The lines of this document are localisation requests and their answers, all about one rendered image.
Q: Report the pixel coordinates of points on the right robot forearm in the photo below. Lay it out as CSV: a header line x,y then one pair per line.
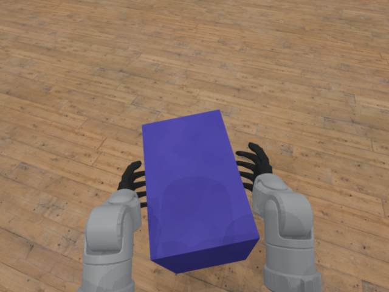
x,y
289,236

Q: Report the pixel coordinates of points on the left robot hand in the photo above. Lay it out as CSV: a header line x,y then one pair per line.
x,y
129,177

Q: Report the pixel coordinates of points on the carton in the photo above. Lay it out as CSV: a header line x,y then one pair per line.
x,y
198,212

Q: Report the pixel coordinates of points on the right robot hand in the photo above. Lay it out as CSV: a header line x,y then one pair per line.
x,y
261,165

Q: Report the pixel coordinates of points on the left robot forearm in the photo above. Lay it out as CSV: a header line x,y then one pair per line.
x,y
108,244

